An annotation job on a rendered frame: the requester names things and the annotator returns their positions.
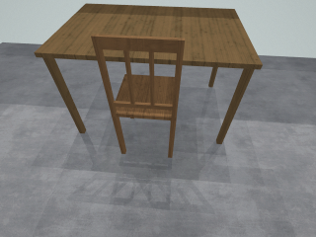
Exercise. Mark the chair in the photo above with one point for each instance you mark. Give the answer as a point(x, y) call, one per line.
point(142, 96)

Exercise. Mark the table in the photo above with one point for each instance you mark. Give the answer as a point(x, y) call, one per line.
point(214, 37)

